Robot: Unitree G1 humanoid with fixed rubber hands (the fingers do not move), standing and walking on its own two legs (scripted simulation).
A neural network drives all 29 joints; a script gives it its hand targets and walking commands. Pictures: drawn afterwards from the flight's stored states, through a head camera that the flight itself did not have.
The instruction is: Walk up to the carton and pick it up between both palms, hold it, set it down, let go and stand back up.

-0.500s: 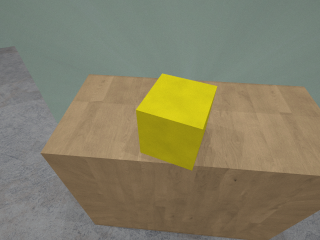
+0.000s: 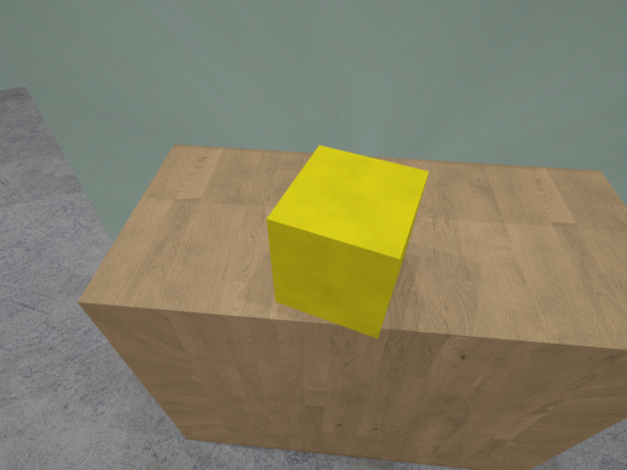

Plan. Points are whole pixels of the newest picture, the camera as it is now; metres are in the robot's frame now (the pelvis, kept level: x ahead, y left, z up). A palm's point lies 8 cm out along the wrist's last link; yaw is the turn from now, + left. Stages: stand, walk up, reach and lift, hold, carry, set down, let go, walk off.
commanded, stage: stand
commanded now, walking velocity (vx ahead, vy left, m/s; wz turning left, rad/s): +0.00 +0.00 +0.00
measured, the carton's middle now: (347, 240) +0.43 -0.03 +0.06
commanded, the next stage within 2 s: none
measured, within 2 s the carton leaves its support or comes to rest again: neither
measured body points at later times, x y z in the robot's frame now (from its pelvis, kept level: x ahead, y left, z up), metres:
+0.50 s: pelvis +0.01 +0.00 +0.00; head +0.01 +0.00 +0.45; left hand +0.06 +0.26 -0.13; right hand +0.06 -0.26 -0.13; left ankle +0.00 +0.14 -0.74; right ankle +0.02 -0.11 -0.74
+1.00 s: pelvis +0.00 +0.00 +0.00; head +0.01 +0.00 +0.45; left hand +0.05 +0.27 -0.13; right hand +0.05 -0.26 -0.14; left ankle +0.00 +0.14 -0.74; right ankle +0.02 -0.11 -0.74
